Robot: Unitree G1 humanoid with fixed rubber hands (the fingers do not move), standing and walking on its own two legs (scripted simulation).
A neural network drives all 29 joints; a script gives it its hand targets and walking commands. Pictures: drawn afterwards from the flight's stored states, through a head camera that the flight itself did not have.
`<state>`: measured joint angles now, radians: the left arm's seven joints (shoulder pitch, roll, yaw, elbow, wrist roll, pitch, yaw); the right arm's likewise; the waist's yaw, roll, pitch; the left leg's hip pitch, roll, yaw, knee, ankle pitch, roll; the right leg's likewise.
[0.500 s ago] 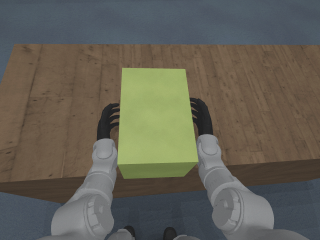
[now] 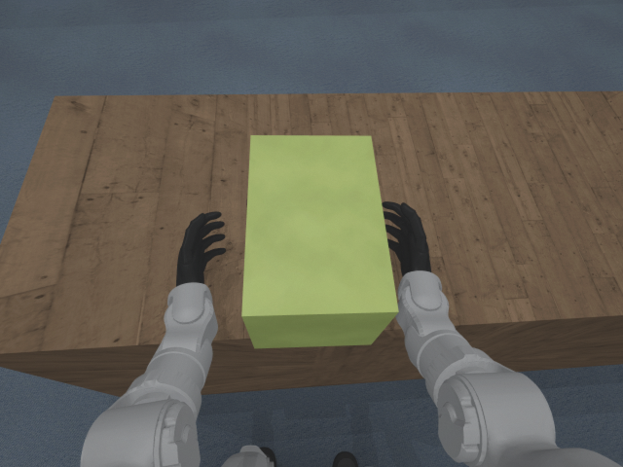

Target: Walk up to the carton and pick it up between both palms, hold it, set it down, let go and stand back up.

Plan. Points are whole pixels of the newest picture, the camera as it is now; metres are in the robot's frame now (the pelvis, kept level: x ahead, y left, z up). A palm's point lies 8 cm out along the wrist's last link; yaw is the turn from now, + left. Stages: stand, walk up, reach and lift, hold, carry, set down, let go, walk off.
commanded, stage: set down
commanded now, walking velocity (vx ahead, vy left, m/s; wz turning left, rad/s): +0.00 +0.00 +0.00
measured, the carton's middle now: (312, 242) +0.40 +0.02 -0.03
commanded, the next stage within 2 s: none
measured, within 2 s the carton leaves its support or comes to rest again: neither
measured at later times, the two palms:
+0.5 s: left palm (175, 350) +0.24 +0.18 -0.02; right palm (463, 342) +0.27 -0.17 -0.02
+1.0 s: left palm (154, 420) +0.17 +0.18 -0.01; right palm (489, 404) +0.20 -0.20 -0.02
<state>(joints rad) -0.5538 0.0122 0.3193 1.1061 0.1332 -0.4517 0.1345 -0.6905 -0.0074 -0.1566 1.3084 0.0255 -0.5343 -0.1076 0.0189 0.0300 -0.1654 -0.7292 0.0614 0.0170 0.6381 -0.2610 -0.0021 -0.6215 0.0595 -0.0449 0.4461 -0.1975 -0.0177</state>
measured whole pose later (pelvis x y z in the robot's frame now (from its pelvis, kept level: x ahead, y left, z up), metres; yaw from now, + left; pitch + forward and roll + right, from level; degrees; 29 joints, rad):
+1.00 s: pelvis -0.02 -0.02 +0.01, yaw +3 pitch +3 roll +0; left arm 0.23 0.10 -0.02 0.33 -0.09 -0.24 0.08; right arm 0.11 -0.09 0.04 0.65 0.18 -0.44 -0.03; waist 0.02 -0.04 -0.02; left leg -0.31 0.01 0.02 0.47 -0.21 0.00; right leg -0.29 0.01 -0.04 0.48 -0.24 -0.02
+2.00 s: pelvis -0.01 -0.02 +0.01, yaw +2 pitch +1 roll +1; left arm 0.33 0.17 0.01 0.29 -0.07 -0.01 0.03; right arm 0.33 -0.09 0.04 0.41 0.17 -0.26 -0.04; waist 0.02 -0.07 0.03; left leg -0.22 -0.01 0.03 0.40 -0.20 -0.01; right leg -0.23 -0.01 -0.03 0.48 -0.27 -0.03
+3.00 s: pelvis -0.01 -0.02 +0.01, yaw +2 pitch +0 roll +1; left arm 0.23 0.20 0.01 0.45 -0.04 0.14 -0.01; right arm 0.22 -0.11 0.04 0.66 0.04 -0.22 -0.02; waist 0.02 -0.05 0.05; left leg -0.20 -0.01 0.03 0.41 -0.20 -0.01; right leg -0.22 0.00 -0.03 0.48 -0.26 -0.03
